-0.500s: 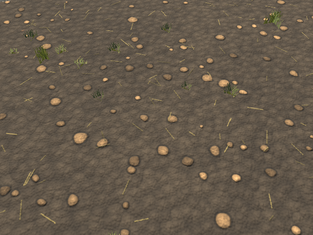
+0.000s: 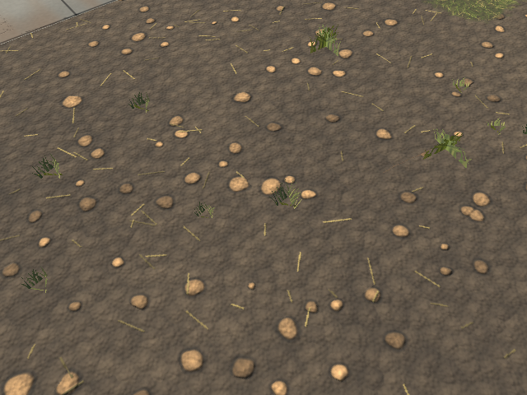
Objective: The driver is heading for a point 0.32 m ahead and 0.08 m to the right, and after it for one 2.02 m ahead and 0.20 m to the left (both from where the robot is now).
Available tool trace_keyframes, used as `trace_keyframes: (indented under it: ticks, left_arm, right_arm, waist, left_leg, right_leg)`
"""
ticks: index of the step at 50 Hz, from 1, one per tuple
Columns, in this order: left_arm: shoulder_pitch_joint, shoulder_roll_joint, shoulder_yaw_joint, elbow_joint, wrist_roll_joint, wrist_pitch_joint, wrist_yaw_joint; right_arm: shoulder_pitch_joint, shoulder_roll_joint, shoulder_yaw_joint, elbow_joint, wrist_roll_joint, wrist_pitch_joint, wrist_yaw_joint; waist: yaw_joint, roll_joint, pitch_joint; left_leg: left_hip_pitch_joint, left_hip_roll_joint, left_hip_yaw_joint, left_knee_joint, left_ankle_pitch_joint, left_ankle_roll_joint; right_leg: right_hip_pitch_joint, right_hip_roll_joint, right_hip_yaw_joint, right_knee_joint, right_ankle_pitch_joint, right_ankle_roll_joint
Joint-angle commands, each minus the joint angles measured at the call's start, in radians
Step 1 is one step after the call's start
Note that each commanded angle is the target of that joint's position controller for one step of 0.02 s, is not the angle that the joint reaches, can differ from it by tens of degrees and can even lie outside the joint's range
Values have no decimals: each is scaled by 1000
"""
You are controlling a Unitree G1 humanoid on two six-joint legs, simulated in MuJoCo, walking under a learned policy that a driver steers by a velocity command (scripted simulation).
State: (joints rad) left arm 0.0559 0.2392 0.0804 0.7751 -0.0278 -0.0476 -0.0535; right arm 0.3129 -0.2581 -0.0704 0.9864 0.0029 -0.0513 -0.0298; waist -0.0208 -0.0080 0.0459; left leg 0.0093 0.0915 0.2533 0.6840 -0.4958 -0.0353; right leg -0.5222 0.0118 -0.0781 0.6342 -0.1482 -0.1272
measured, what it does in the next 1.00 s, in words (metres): walks ahead: left foot, then right foot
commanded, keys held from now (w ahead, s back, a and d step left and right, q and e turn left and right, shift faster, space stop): w+e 0.16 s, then e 0.18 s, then q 0.66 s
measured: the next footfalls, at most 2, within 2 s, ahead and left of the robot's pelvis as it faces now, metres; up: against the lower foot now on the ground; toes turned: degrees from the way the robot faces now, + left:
left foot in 0.42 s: +0.44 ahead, +0.06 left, +0.00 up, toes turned -17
right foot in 0.82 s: +0.34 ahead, -0.15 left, +0.00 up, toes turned -1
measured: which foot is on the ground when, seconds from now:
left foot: up 0.00-0.40, down 0.42-0.82, up 0.84-1.00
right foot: down 0.00-0.44, up 0.46-0.80, down 0.82-1.00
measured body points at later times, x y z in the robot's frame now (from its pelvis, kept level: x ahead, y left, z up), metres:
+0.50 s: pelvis +0.26 +0.01 +0.01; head +0.29 +0.00 +0.46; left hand +0.40 +0.26 -0.11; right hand +0.39 -0.28 -0.08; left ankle +0.40 +0.07 -0.71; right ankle +0.12 -0.08 -0.68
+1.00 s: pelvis +0.30 -0.03 +0.03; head +0.32 -0.06 +0.48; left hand +0.42 +0.24 -0.06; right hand +0.43 -0.33 -0.08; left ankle +0.31 +0.10 -0.63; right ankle +0.30 -0.15 -0.71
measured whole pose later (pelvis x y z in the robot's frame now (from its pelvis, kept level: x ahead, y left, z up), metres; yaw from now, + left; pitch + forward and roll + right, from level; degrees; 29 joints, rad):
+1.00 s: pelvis +0.30 -0.03 +0.03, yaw +0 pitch +1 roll +1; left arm 0.20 0.25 0.06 0.74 0.02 -0.01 0.05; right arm 0.18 -0.35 -0.11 0.74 0.02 0.04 -0.02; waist 0.01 0.05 0.02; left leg -0.57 -0.07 -0.09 1.12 -0.39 -0.07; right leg -0.24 -0.02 -0.02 0.45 -0.23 -0.02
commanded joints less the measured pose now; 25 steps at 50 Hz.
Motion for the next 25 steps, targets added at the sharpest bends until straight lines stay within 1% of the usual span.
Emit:
trace_keyframes:
  ticks: [1,2,3,4,5,6,7,8,9,10,11,12,13,15,17,19,20,21,22,23,24,25]
  left_arm:
    - [391,281,80,8,11,-8,23]
    - [362,217,63,12,21,-19,23]
    - [289,177,51,-1,13,-28,24]
    - [207,142,40,-21,11,-30,23]
    - [163,118,30,-39,18,-33,26]
    - [152,118,28,-46,20,-33,29]
    - [158,132,30,-47,15,-35,35]
    - [172,149,34,-46,13,-36,41]
    - [182,172,39,-48,14,-36,50]
    - [193,188,43,-48,16,-32,59]
    - [202,193,45,-47,15,-24,66]
    - [212,193,46,-47,13,-15,71]
    - [229,194,48,-46,11,-5,74]
    - [260,190,47,-41,6,10,78]
    - [270,178,44,-40,4,22,84]
    - [253,155,36,-45,13,24,95]
    - [236,140,30,-48,18,22,99]
    - [225,116,20,-50,22,17,98]
    - [246,69,2,-59,40,11,95]
    - [456,30,-11,-24,34,8,88]
    - [513,102,-6,2,32,14,77]
    - [398,169,10,-10,26,29,75]
  right_arm:
    - [-33,-80,9,-154,15,-88,28]
    - [-146,-125,-5,-186,50,-113,37]
    - [-164,-121,-2,-189,43,-123,34]
    - [-161,-127,-10,-175,17,-119,25]
    - [-136,-140,-20,-173,7,-105,23]
    - [-124,-137,-24,-177,2,-88,23]
    - [-122,-124,-24,-185,-4,-76,22]
    - [-138,-110,-21,-193,-12,-67,20]
    - [-174,-102,-19,-208,-17,-61,15]
    - [-214,-96,-16,-225,-21,-58,12]
    - [-248,-84,-11,-237,-24,-57,11]
    - [-275,-70,-5,-246,-23,-58,14]
    - [-300,-62,-1,-255,-20,-59,17]
    - [-342,-69,-1,-279,-8,-55,25]
    - [-364,-91,-6,-299,-5,-51,30]
    - [-318,-121,-13,-284,-13,-61,40]
    - [-273,-129,-15,-269,-21,-70,43]
    - [-213,-134,-16,-251,-36,-82,45]
    - [-145,-166,-16,-245,-60,-89,44]
    - [-121,-166,-10,-233,-75,-80,46]
    - [-106,-104,2,-210,-31,-65,55]
    - [-155,-84,10,-229,-4,-52,61]
  waist:
    - [133,-160,-425]
    - [154,-105,-299]
    - [110,-31,-208]
    - [62,20,-148]
    - [24,10,-131]
    - [5,7,-120]
    - [-5,6,-107]
    - [-6,5,-94]
    - [-1,0,-71]
    - [6,-9,-55]
    - [15,-22,-50]
    - [26,-41,-57]
    - [42,-60,-73]
    - [67,-91,-95]
    - [68,-104,-100]
    - [53,-117,-121]
    - [32,-119,-136]
    - [1,-102,-165]
    - [-12,-19,-269]
    - [63,214,-389]
    - [70,247,-440]
    - [35,156,-321]
  left_leg:
    - [-769,-132,-315,770,-102,24]
    - [-863,-75,-348,756,-11,54]
    - [-839,-27,-344,666,83,71]
    - [-762,6,-339,578,130,64]
    - [-680,30,-345,522,159,56]
    - [-636,36,-343,479,171,43]
    - [-622,37,-333,428,181,26]
    - [-619,32,-320,377,207,10]
    - [-626,19,-306,316,249,-8]
    - [-622,1,-293,240,300,-22]
    - [-594,-23,-281,152,363,-27]
    - [-554,-52,-270,67,431,-26]
    - [-516,-79,-262,-3,505,-21]
    - [-476,-117,-264,-93,585,-17]
    - [-470,-130,-296,-158,566,-9]
    - [-459,-108,-311,-197,565,16]
    - [-418,-99,-305,-230,588,40]
    - [-319,-86,-287,-296,706,70]
    - [-113,38,-396,-247,1043,123]
    - [168,259,-667,-188,1336,333]
    - [164,310,-840,-242,1073,400]
    - [74,248,-808,-279,807,363]
  right_leg:
    - [962,-355,927,-323,-160,-333]
    - [899,-325,785,-345,-85,-268]
    - [747,-281,642,-339,5,-228]
    - [587,-240,537,-349,106,-198]
    - [483,-213,477,-369,180,-186]
    - [422,-197,456,-389,205,-183]
    - [381,-187,431,-402,238,-184]
    - [344,-178,403,-411,270,-184]
    - [312,-165,371,-409,362,-178]
    - [285,-144,334,-394,450,-163]
    - [258,-111,292,-369,510,-137]
    - [238,-80,259,-342,534,-109]
    - [231,-63,251,-323,526,-84]
    - [249,-64,286,-289,450,-50]
    - [299,-82,353,-239,370,-35]
    - [386,-120,388,-170,355,-28]
    - [413,-122,388,-114,386,-18]
    - [418,-81,360,-25,423,9]
    - [350,-15,315,150,261,48]
    - [135,88,274,409,-348,119]
    - [77,45,267,491,-538,153]
    - [21,12,250,534,-505,179]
